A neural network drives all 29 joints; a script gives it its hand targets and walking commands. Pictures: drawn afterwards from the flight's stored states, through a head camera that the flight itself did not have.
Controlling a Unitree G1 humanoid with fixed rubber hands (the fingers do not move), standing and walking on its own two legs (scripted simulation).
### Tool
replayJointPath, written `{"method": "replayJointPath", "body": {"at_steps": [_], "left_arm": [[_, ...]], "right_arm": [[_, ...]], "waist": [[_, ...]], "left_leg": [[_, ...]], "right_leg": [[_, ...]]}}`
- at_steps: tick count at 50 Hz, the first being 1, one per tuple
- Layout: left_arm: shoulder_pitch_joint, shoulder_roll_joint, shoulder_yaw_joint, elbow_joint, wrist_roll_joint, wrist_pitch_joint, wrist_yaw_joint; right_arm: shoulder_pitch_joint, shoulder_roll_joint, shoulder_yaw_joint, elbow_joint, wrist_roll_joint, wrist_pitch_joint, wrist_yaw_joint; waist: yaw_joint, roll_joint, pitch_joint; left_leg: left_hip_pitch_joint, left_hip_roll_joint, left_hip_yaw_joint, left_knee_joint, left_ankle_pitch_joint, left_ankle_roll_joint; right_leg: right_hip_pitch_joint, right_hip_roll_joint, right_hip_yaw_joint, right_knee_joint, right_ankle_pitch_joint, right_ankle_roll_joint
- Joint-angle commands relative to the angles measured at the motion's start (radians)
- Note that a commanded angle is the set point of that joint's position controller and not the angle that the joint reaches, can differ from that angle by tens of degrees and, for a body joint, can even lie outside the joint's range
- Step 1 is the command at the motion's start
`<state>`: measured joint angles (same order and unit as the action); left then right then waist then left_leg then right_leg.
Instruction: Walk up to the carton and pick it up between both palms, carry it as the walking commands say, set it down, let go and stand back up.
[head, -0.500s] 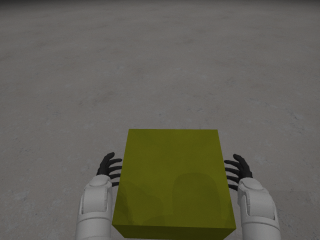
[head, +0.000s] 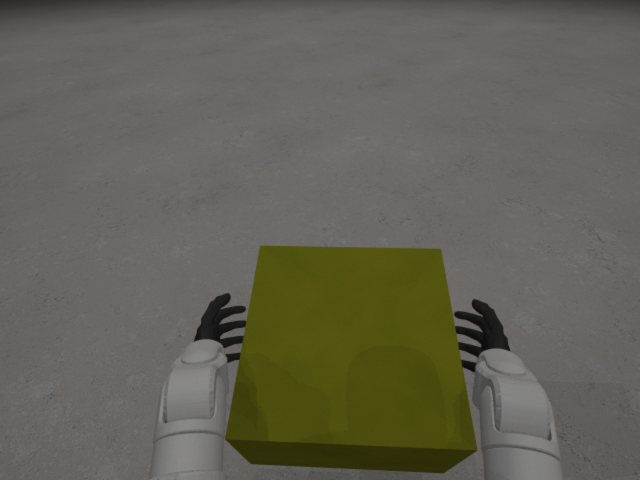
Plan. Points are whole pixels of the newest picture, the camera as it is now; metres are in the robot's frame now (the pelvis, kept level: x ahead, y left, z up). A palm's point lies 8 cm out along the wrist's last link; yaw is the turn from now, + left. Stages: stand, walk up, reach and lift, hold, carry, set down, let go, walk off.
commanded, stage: carry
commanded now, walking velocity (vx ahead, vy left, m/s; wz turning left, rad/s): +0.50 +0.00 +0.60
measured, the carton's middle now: (347, 354) +0.33 +0.00 -0.01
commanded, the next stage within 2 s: none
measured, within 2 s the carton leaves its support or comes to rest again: neither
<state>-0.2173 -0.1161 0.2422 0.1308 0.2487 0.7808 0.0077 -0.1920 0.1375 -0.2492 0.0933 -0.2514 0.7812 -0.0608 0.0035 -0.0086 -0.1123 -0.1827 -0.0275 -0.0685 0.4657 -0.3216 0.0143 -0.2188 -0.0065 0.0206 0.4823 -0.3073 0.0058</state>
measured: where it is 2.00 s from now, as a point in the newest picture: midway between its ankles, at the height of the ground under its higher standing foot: (196, 319)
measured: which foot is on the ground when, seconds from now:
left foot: down 0.00-0.40, up 0.42-0.72, down 0.74-1.00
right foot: down 0.00-0.24, up 0.26-0.36, down 0.38-0.76, up 0.78-1.00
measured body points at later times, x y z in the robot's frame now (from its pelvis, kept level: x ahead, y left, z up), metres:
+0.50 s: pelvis +0.21 +0.03 -0.01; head +0.20 +0.01 +0.44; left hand +0.40 +0.25 +0.08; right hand +0.49 -0.09 +0.07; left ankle +0.06 +0.09 -0.67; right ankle +0.15 -0.08 -0.74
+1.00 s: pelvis +0.48 +0.18 +0.00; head +0.48 +0.20 +0.45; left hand +0.62 +0.45 +0.06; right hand +0.78 +0.13 +0.08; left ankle +0.46 +0.16 -0.74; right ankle +0.59 +0.02 -0.65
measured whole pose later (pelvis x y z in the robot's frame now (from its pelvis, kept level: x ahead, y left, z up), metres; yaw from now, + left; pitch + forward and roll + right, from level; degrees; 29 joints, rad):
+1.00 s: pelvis +0.48 +0.18 +0.00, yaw +30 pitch +4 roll -2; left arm -0.03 -0.13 0.12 -0.48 0.11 1.19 0.13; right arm -0.03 0.13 -0.14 -0.49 -0.10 1.19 -0.15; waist -0.05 0.00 -0.05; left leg -0.20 -0.14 0.09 0.32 -0.20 0.19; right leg -0.65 -0.16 -0.02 1.11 -0.25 0.11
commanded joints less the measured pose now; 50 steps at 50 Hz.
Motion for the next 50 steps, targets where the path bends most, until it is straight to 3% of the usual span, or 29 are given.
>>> {"method": "replayJointPath", "body": {"at_steps": [1, 4, 7, 9, 10, 11, 12, 13, 14, 15, 17, 19, 20, 21, 22, 23, 24, 30, 32, 34, 36, 37, 38, 39, 40, 42, 43, 47, 50], "left_arm": [[-0.627, -0.918, -0.707, -0.149, -0.364, 0.008, -0.293], [-0.573, -0.924, -0.745, -0.229, -0.381, 0.085, -0.258], [-0.519, -0.904, -0.759, -0.345, -0.401, 0.167, -0.214], [-0.470, -0.882, -0.768, -0.413, -0.418, 0.225, -0.184], [-0.438, -0.872, -0.772, -0.427, -0.438, 0.255, -0.172], [-0.417, -0.863, -0.781, -0.460, -0.464, 0.286, -0.162], [-0.401, -0.858, -0.792, -0.510, -0.485, 0.313, -0.152], [-0.380, -0.859, -0.809, -0.551, -0.503, 0.338, -0.141], [-0.396, -0.860, -0.832, -0.609, -0.529, 0.355, -0.133], [-0.391, -0.857, -0.842, -0.633, -0.540, 0.371, -0.126], [-0.351, -0.853, -0.848, -0.686, -0.557, 0.398, -0.115], [-0.286, -0.854, -0.832, -0.697, -0.554, 0.413, -0.101], [-0.265, -0.848, -0.816, -0.708, -0.540, 0.413, -0.090], [-0.245, -0.846, -0.798, -0.725, -0.518, 0.408, -0.075], [-0.218, -0.841, -0.779, -0.732, -0.514, 0.410, -0.065], [-0.239, -0.835, -0.777, -0.751, -0.515, 0.418, -0.063], [-0.251, -0.831, -0.787, -0.761, -0.526, 0.424, -0.064], [-0.275, -0.768, -0.813, -0.767, -0.590, 0.450, -0.099], [-0.281, -0.761, -0.815, -0.768, -0.597, 0.454, -0.109], [-0.279, -0.752, -0.814, -0.774, -0.605, 0.459, -0.116], [-0.288, -0.742, -0.812, -0.774, -0.598, 0.470, -0.118], [-0.311, -0.733, -0.812, -0.777, -0.590, 0.476, -0.117], [-0.323, -0.745, -0.813, -0.768, -0.578, 0.483, -0.116], [-0.272, -0.752, -0.812, -0.745, -0.570, 0.493, -0.115], [-0.275, -0.772, -0.820, -0.738, -0.564, 0.480, -0.112], [-0.293, -0.846, -0.828, -0.711, -0.551, 0.459, -0.118], [-0.280, -0.886, -0.823, -0.687, -0.537, 0.444, -0.119], [-0.229, -0.955, -0.831, -0.685, -0.506, 0.389, -0.109], [-0.221, -0.943, -0.852, -0.714, -0.500, 0.373, -0.093]], "right_arm": [[-0.647, 0.889, 0.726, -0.147, 0.373, 0.009, 0.355], [-0.606, 0.895, 0.765, -0.208, 0.407, 0.094, 0.329], [-0.583, 0.886, 0.803, -0.312, 0.454, 0.185, 0.302], [-0.521, 0.871, 0.808, -0.361, 0.479, 0.244, 0.272], [-0.453, 0.862, 0.803, -0.374, 0.484, 0.268, 0.255], [-0.400, 0.851, 0.800, -0.398, 0.490, 0.290, 0.237], [-0.363, 0.843, 0.804, -0.440, 0.499, 0.312, 0.216], [-0.359, 0.848, 0.815, -0.487, 0.510, 0.335, 0.197], [-0.362, 0.858, 0.827, -0.549, 0.522, 0.351, 0.180], [-0.353, 0.860, 0.830, -0.577, 0.520, 0.367, 0.166], [-0.313, 0.863, 0.845, -0.631, 0.524, 0.396, 0.143], [-0.342, 0.842, 0.858, -0.679, 0.544, 0.420, 0.139], [-0.377, 0.831, 0.870, -0.710, 0.564, 0.431, 0.144], [-0.428, 0.827, 0.898, -0.794, 0.597, 0.437, 0.152], [-0.433, 0.812, 0.908, -0.804, 0.611, 0.442, 0.153], [-0.395, 0.820, 0.909, -0.776, 0.608, 0.450, 0.154], [-0.348, 0.829, 0.897, -0.746, 0.596, 0.455, 0.152], [-0.256, 0.817, 0.837, -0.687, 0.500, 0.453, 0.109], [-0.235, 0.819, 0.831, -0.683, 0.485, 0.452, 0.099], [-0.244, 0.819, 0.833, -0.698, 0.486, 0.453, 0.093], [-0.240, 0.822, 0.834, -0.690, 0.498, 0.460, 0.094], [-0.238, 0.820, 0.832, -0.681, 0.506, 0.465, 0.097], [-0.245, 0.808, 0.829, -0.664, 0.506, 0.471, 0.102], [-0.227, 0.791, 0.813, -0.618, 0.502, 0.475, 0.109], [-0.256, 0.820, 0.828, -0.629, 0.523, 0.474, 0.120], [-0.318, 0.893, 0.859, -0.646, 0.551, 0.460, 0.142], [-0.342, 0.919, 0.870, -0.647, 0.563, 0.454, 0.156], [-0.336, 0.932, 0.899, -0.688, 0.596, 0.415, 0.196], [-0.303, 0.890, 0.889, -0.706, 0.599, 0.405, 0.213]], "waist": [[0.012, 0.011, -0.151], [0.018, -0.061, -0.173], [0.020, -0.165, -0.157], [0.008, -0.098, -0.141], [-0.002, -0.022, -0.138], [-0.008, 0.091, -0.165], [-0.018, 0.193, -0.204], [-0.021, 0.244, -0.161], [-0.039, 0.201, -0.114], [-0.046, 0.163, -0.107], [-0.052, 0.137, -0.142], [0.005, 0.106, -0.265], [0.034, -0.008, -0.319], [0.029, -0.358, -0.297], [0.026, -0.253, -0.278], [0.021, -0.110, -0.239], [0.022, -0.047, -0.214], [0.032, -0.151, -0.089], [0.020, -0.197, -0.108], [0.011, -0.238, -0.153], [-0.013, -0.246, -0.213], [-0.045, -0.207, -0.242], [-0.055, -0.014, -0.195], [-0.040, 0.229, -0.241], [-0.028, 0.158, -0.275], [-0.017, -0.020, -0.227], [-0.014, -0.056, -0.221], [-0.010, 0.017, -0.202], [-0.013, 0.071, -0.175]], "left_leg": [[-0.131, 0.115, -0.098, -0.078, -0.249, 0.064], [-0.210, 0.074, -0.046, 0.030, -0.222, 0.061], [-0.254, 0.011, 0.099, 0.071, -0.129, 0.036], [-0.156, 0.017, 0.093, -0.032, -0.081, 0.046], [-0.046, 0.040, 0.034, -0.045, -0.003, 0.063], [0.089, 0.112, -0.101, -0.004, 0.231, 0.107], [0.231, 0.186, -0.253, 0.015, 0.430, 0.172], [0.352, 0.240, -0.366, -0.045, 0.554, 0.235], [0.433, 0.256, -0.417, -0.054, 0.677, 0.264], [0.491, 0.263, -0.419, -0.044, 0.742, 0.266], [0.445, 0.244, -0.314, -0.013, 0.694, 0.223], [0.059, 0.155, -0.069, 0.134, 0.690, 0.123], [-0.227, 0.071, 0.063, 0.312, 0.500, 0.062], [-0.583, -0.047, 0.155, 0.576, -0.061, -0.001], [-0.653, 0.026, 0.104, 0.682, -0.184, 0.004], [-0.658, 0.068, 0.076, 0.698, -0.148, 0.014], [-0.662, 0.084, 0.087, 0.665, -0.106, 0.024], [-0.476, 0.014, 0.293, 0.190, 0.149, 0.032], [-0.281, -0.061, 0.375, 0.070, 0.284, 0.043], [-0.118, -0.095, 0.406, 0.050, 0.323, 0.067], [0.080, -0.099, 0.382, 0.037, 0.255, 0.096], [0.226, -0.060, 0.286, 0.024, 0.189, 0.129], [0.312, 0.128, -0.056, -0.085, 0.053, 0.187], [0.444, 0.346, -0.555, -0.239, 0.034, 0.312], [0.457, 0.355, -0.518, -0.236, 0.089, 0.315], [0.284, 0.286, -0.312, -0.207, 0.272, 0.253], [0.221, 0.260, -0.256, -0.219, 0.284, 0.237], [0.163, 0.226, -0.183, -0.260, 0.371, 0.141], [0.233, 0.180, -0.106, -0.230, 0.613, 0.080]], "right_leg": [[0.042, -0.122, 0.077, -0.083, -0.219, -0.035], [0.127, -0.181, 0.146, -0.129, -0.229, -0.055], [0.202, -0.259, 0.176, -0.186, -0.210, -0.096], [0.158, -0.239, 0.067, -0.093, -0.045, -0.063], [0.079, -0.184, -0.033, 0.041, 0.100, -0.020], [-0.053, -0.120, -0.113, 0.210, 0.161, 0.027], [-0.227, -0.065, -0.166, 0.372, 0.117, 0.065], [-0.455, -0.024, -0.177, 0.392, -0.191, 0.077], [-0.605, -0.012, -0.125, 0.384, -0.350, 0.067], [-0.666, -0.010, -0.103, 0.352, -0.374, 0.059], [-0.549, -0.015, -0.103, 0.202, -0.249, 0.039], [0.055, 0.017, -0.150, -0.046, 0.038, 0.001], [0.400, -0.095, 0.014, -0.172, 0.030, -0.043], [0.604, -0.424, 0.458, -0.216, 0.400, -0.154], [0.617, -0.475, 0.451, -0.162, 0.616, -0.197], [0.571, -0.457, 0.342, -0.138, 0.654, -0.182], [0.564, -0.409, 0.226, -0.132, 0.659, -0.142], [0.417, -0.272, -0.181, -0.255, 0.753, -0.042], [0.356, -0.234, -0.292, -0.185, 0.984, -0.006], [0.324, -0.248, -0.324, -0.069, 1.112, 0.013], [0.254, -0.246, -0.335, 0.140, 1.060, 0.037], [0.128, -0.220, -0.321, 0.307, 0.908, 0.050], [-0.123, -0.136, -0.284, 0.579, 0.324, 0.066], [-0.437, 0.017, -0.168, 0.849, -0.161, 0.081], [-0.500, -0.060, 0.002, 0.937, -0.136, 0.060], [-0.469, -0.140, 0.025, 0.856, -0.041, 0.066], [-0.440, -0.159, 0.011, 0.805, -0.032, 0.077], [-0.433, -0.155, -0.040, 0.697, 0.034, 0.104], [-0.502, -0.128, -0.084, 0.602, 0.116, 0.105]]}}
